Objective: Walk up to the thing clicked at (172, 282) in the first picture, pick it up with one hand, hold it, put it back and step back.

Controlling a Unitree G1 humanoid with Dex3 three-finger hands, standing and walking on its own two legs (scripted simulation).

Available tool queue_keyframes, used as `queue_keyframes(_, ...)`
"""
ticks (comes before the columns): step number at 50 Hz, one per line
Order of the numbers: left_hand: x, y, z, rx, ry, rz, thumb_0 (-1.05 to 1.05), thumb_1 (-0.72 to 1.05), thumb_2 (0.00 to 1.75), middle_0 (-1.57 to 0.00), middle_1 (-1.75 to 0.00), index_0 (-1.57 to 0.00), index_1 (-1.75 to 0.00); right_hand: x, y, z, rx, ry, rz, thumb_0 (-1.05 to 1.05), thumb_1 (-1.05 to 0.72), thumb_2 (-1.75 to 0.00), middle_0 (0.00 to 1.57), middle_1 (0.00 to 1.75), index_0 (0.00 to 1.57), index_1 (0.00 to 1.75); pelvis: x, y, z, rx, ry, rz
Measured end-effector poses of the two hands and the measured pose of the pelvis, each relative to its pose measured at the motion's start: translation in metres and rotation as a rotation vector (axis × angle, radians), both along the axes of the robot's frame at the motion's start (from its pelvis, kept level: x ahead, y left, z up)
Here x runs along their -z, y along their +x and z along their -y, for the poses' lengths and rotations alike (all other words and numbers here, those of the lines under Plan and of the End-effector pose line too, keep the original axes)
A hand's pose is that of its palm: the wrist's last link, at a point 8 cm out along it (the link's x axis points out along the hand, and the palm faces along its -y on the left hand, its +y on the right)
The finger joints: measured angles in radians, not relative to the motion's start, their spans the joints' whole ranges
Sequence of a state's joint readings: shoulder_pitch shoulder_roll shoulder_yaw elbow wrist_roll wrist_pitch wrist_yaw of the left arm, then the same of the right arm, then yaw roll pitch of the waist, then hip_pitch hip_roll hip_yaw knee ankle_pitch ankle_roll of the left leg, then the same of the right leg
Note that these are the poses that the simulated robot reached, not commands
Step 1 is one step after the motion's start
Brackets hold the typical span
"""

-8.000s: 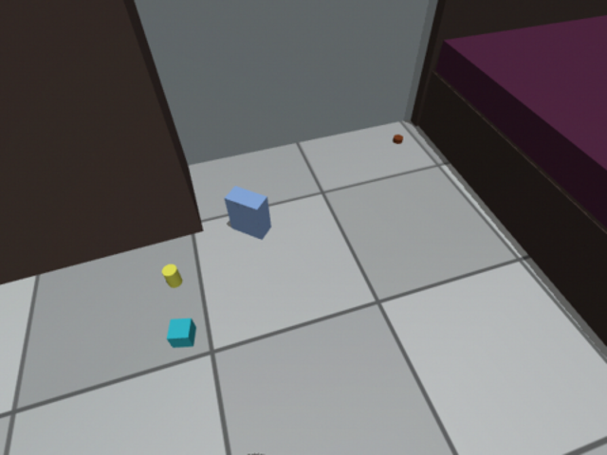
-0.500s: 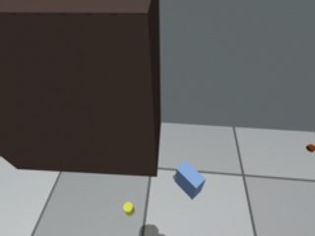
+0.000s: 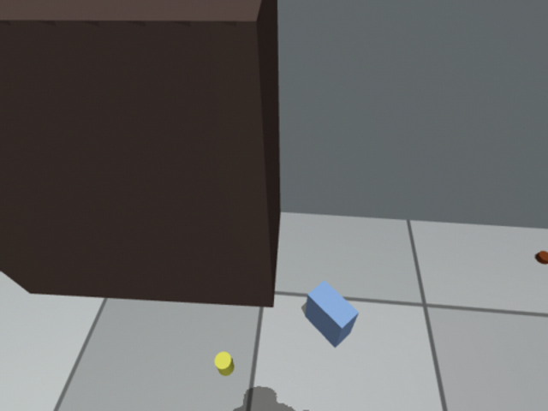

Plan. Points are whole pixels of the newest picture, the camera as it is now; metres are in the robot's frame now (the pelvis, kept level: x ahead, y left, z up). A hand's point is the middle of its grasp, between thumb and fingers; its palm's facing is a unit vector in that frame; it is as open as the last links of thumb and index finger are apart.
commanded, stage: rise first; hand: left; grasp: from above
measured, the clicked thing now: (224, 363) +0.39 +0.20 -0.74
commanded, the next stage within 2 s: none
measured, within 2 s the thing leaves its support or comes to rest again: neither
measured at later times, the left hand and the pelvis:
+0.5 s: hand out of the picture +0.12 +0.26 -0.22, palm faces -0.14 -0.90 -0.42, open 13.3 cm; pelvis -0.02 +0.02 -0.06, yaw +0 degrees
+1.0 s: hand out of the picture +0.17 +0.27 -0.37, palm faces -0.43 -0.59 -0.68, open 13.8 cm; pelvis -0.06 +0.02 -0.22, yaw +0 degrees
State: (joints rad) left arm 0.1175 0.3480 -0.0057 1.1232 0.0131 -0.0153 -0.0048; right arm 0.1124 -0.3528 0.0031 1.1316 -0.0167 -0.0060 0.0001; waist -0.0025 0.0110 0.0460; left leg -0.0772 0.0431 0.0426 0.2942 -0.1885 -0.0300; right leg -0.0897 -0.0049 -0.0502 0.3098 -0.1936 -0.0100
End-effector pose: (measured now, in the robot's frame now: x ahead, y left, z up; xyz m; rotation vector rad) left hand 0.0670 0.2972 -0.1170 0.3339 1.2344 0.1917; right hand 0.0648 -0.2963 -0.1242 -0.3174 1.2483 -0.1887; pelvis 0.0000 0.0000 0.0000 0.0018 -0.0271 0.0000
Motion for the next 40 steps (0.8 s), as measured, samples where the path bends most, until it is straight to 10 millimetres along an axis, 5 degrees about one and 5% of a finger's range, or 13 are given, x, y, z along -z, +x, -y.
queue_keyframes(6, 0.005, 0.041, 0.006, -0.030, -0.021, 0.104, 0.01, 0.77, 0.91, -0.20, -0.44, -0.19, -0.44, 0.002, 0.012, -0.016, 0.006, 0.018, 0.117, 0.01, -0.92, -0.90, 0.20, 0.30, 0.21, 0.30, 0.008, -0.011, 0.000, -0.015, 0.001, -0.071)
queue_keyframes(13, 0.016, 0.078, 0.003, 0.081, -0.003, 0.132, 0.01, 0.36, 0.92, -0.18, -0.75, -0.18, -0.75, 0.010, 0.008, -0.036, 0.040, 0.056, 0.167, 0.00, -0.92, -0.90, 0.20, 0.30, 0.21, 0.30, 0.022, -0.014, -0.002, -0.001, 0.003, -0.155)
queue_keyframes(25, 0.058, 0.056, -0.001, 0.150, 0.069, 0.078, 0.00, -0.37, 0.96, -0.13, -1.01, -0.12, -1.02, 0.035, 0.026, -0.050, -0.001, 0.056, 0.280, 0.01, -0.90, -0.90, 0.20, 0.30, 0.21, 0.30, 0.061, -0.020, -0.015, 0.003, -0.010, -0.261)
queue_keyframes(35, 0.089, 0.041, -0.001, 0.248, 0.138, 0.108, 0.00, -0.53, 0.99, -0.12, -1.05, -0.11, -1.06, 0.066, 0.059, -0.064, -0.062, 0.050, 0.390, 0.01, -0.90, -0.89, 0.20, 0.30, 0.21, 0.30, 0.103, -0.030, -0.020, -0.001, -0.022, -0.344)
queue_keyframes(40, 0.118, 0.050, -0.006, 0.338, 0.195, 0.085, 0.00, -0.54, 0.99, -0.13, -1.05, -0.11, -1.06, 0.089, 0.070, -0.069, -0.110, 0.055, 0.441, 0.01, -0.90, -0.90, 0.20, 0.30, 0.21, 0.30, 0.130, -0.039, -0.020, -0.010, -0.027, -0.407)
